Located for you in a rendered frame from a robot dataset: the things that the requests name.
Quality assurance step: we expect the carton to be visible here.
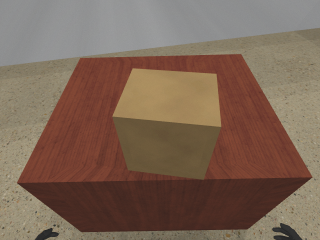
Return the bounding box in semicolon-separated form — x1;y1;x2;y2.
112;68;222;180

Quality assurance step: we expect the right robot hand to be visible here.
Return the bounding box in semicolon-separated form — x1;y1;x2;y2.
272;223;302;240

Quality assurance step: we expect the left robot hand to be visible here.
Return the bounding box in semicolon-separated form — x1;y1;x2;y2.
35;228;59;240

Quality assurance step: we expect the pedestal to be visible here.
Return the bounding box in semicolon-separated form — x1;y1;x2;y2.
17;54;312;232

